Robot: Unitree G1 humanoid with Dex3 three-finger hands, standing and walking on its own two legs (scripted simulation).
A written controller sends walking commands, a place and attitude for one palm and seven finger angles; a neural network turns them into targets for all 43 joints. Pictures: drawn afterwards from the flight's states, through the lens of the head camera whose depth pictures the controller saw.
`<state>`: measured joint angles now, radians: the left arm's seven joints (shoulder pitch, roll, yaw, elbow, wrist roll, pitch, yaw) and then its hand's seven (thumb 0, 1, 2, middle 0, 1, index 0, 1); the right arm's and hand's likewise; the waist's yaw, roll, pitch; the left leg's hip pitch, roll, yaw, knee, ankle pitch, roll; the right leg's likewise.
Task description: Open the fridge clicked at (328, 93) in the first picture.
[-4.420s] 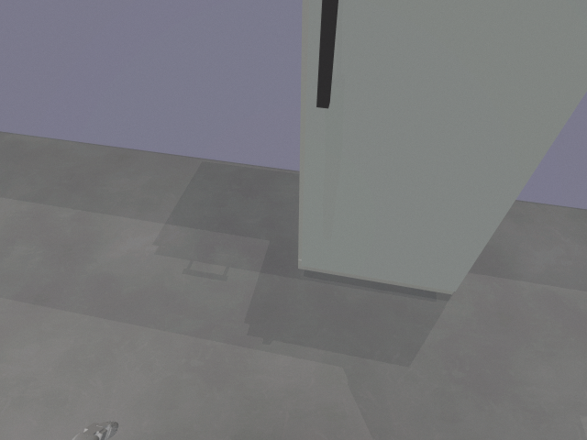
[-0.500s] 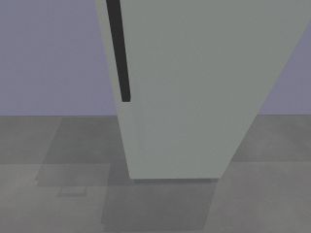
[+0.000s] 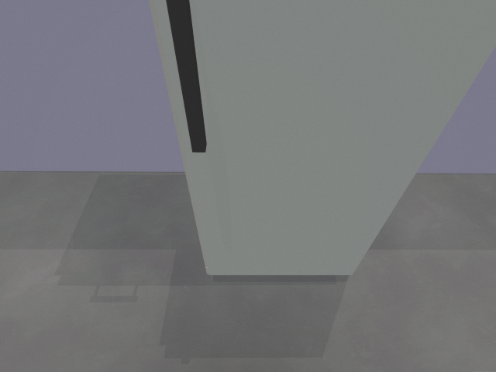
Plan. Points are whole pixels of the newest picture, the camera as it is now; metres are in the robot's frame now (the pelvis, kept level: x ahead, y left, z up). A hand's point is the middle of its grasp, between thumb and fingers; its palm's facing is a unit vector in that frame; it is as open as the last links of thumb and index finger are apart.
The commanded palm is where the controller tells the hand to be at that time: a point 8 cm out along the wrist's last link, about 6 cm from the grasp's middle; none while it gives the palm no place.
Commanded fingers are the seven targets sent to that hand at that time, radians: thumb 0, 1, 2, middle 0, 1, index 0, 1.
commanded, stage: come to a stop and stand still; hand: left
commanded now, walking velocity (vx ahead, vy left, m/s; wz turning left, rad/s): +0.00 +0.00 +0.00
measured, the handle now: (188, 49) +0.55 +0.12 +0.25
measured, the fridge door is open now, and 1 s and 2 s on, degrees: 0 0 0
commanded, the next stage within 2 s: look again from close up in 0.64 s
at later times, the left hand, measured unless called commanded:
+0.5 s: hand out of the picture +0.04 +0.26 -0.16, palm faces +0.01 -0.95 -0.31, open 7.4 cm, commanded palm none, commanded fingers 0.00 0.90 0.90 -0.20 -0.30 -0.20 -0.30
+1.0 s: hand out of the picture -0.07 +0.22 -0.17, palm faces +0.01 -0.98 -0.21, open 7.4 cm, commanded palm none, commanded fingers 0.00 0.90 0.90 -0.20 -0.30 -0.20 -0.30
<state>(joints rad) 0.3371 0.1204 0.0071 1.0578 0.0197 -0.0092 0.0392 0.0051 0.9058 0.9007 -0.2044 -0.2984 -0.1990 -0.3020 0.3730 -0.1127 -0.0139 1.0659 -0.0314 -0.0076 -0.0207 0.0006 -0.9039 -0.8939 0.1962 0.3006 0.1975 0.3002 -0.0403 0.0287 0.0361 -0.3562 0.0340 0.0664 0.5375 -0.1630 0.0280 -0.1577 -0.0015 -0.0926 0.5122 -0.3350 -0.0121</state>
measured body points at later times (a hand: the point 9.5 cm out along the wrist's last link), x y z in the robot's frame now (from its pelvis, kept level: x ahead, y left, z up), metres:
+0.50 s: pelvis -0.01 +0.02 +0.00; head -0.03 +0.04 +0.45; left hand +0.04 +0.31 -0.13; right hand +0.09 -0.26 -0.11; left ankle +0.08 +0.10 -0.73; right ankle -0.04 -0.11 -0.73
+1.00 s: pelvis -0.03 +0.03 +0.01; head -0.05 +0.04 +0.46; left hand -0.07 +0.27 -0.15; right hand -0.02 -0.22 -0.14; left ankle +0.08 +0.10 -0.73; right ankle -0.04 -0.11 -0.73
